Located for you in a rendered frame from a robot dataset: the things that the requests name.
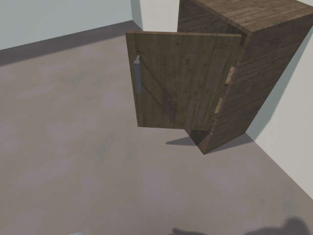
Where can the handle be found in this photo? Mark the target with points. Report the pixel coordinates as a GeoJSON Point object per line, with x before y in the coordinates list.
{"type": "Point", "coordinates": [137, 72]}

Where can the cupboard door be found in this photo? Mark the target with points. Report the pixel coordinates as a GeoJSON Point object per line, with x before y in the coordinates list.
{"type": "Point", "coordinates": [182, 74]}

